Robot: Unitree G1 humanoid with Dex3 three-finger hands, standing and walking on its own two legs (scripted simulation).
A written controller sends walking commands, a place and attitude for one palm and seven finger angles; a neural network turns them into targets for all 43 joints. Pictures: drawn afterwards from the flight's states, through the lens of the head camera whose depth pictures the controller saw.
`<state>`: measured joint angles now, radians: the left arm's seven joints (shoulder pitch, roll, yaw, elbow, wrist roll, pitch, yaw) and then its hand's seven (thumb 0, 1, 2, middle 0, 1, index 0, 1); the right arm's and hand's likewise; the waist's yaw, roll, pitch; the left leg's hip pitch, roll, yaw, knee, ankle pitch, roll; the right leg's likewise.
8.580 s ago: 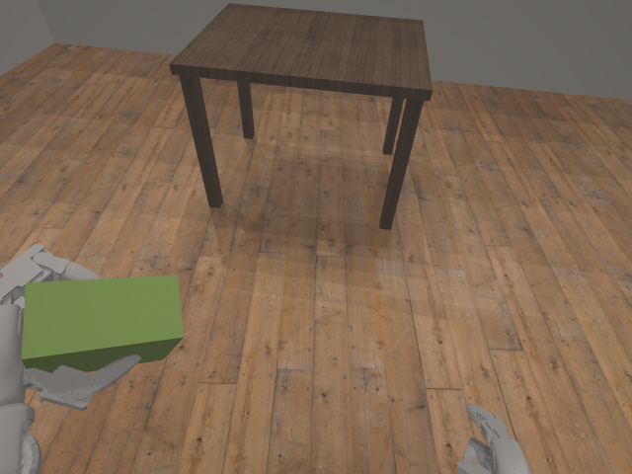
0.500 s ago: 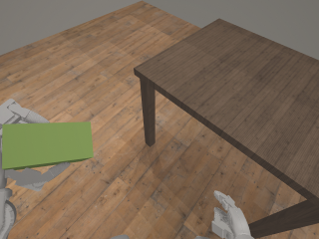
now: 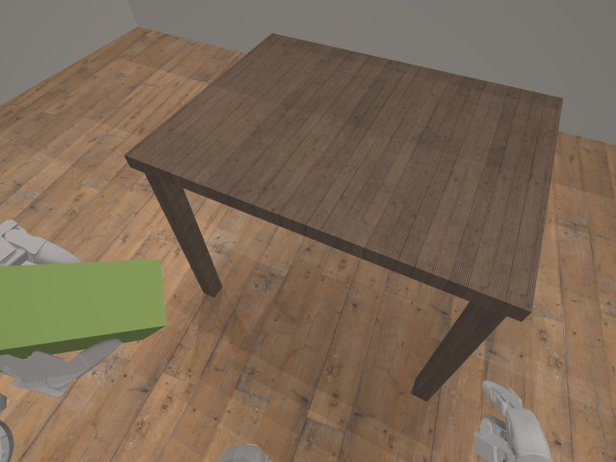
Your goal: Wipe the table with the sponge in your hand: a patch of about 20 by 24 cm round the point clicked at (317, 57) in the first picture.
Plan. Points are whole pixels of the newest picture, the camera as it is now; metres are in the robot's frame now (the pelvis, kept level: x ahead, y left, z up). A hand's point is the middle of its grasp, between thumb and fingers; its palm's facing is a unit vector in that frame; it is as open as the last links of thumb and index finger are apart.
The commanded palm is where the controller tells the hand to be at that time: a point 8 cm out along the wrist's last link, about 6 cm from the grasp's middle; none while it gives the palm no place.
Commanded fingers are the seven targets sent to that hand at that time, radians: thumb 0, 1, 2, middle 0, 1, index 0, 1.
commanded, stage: turn to face it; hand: left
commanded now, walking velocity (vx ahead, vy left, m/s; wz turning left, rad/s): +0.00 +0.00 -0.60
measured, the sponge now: (106, 307) +0.23 +0.21 +0.16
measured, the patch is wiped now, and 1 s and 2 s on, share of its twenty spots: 0.00 0.00 0.00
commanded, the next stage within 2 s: take the last steps up to it in 1.26 s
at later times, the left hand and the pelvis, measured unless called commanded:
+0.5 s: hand (159, 310) +0.22 +0.15 +0.16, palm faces +0.12 -0.87 -0.47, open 10.1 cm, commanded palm +0.17 +0.21 +0.17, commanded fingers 0.00 0.10 1.30 -1.20 -1.60 -1.20 -1.60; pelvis -0.07 +0.00 -0.02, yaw -18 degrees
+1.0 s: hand (203, 367) +0.18 +0.10 +0.16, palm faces -0.07 -0.90 -0.42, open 10.1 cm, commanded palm +0.15 +0.15 +0.17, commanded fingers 0.00 0.10 1.30 -1.20 -1.60 -1.20 -1.60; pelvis -0.14 +0.01 -0.01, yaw -35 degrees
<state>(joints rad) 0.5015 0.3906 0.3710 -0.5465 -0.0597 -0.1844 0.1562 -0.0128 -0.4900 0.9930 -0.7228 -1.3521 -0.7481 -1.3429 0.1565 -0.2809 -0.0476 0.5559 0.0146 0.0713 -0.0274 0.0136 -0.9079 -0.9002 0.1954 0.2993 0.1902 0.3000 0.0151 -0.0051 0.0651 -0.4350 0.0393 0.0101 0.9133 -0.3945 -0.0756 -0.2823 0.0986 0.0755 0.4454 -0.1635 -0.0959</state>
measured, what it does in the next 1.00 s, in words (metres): walks backwards, turning right: left foot, then right foot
